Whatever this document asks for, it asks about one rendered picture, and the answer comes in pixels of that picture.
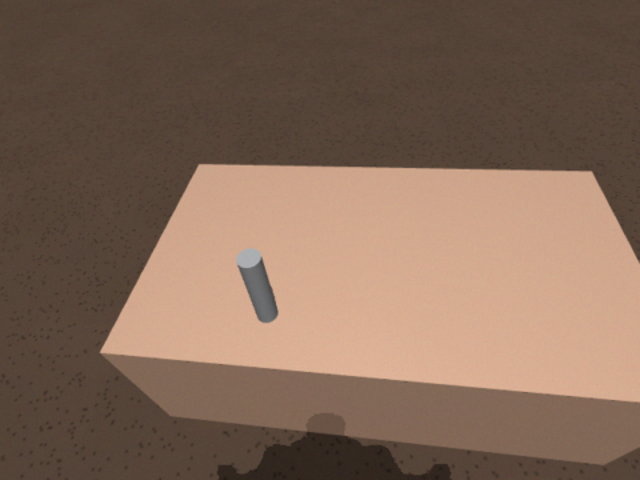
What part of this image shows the can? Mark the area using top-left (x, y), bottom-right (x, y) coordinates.
top-left (236, 248), bottom-right (278, 323)

